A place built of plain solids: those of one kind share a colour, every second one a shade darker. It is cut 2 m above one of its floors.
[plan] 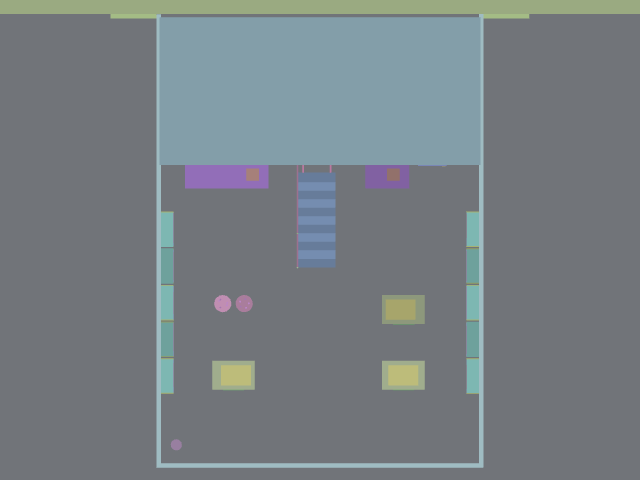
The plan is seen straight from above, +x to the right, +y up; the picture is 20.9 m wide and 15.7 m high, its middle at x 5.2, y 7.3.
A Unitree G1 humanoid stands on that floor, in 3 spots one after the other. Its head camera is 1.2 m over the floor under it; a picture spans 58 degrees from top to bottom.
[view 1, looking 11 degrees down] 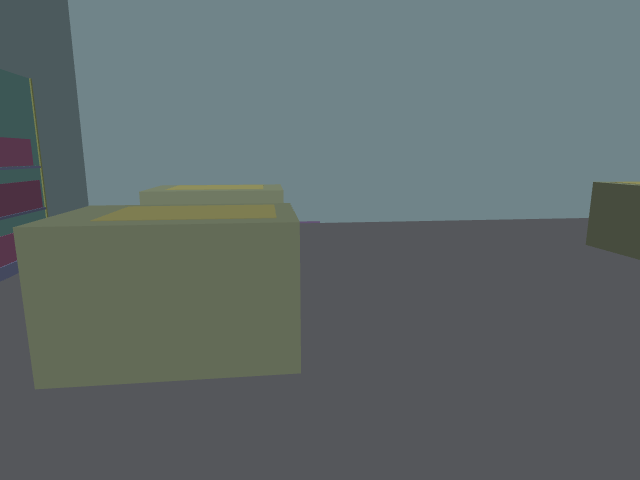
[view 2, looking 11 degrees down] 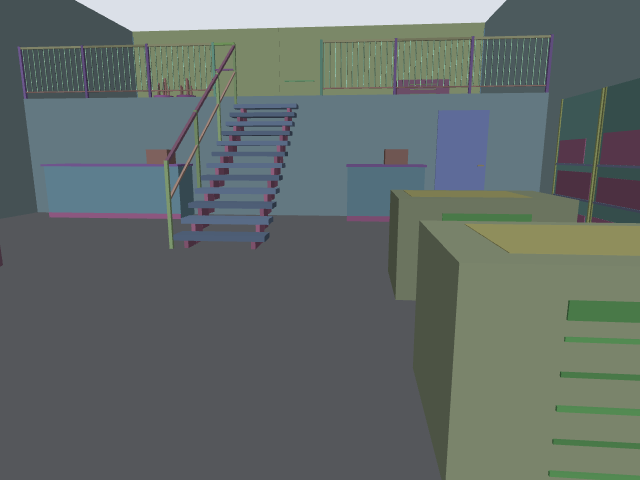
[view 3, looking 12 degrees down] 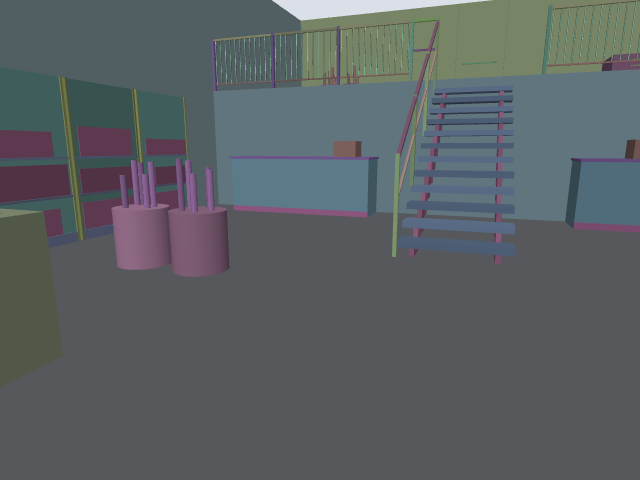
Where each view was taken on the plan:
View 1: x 7.40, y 7.74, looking -97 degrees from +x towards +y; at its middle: ground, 6.29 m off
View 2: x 6.90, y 1.00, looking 95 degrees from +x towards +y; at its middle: ground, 6.29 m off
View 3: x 5.30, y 1.65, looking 110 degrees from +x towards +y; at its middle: ground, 5.77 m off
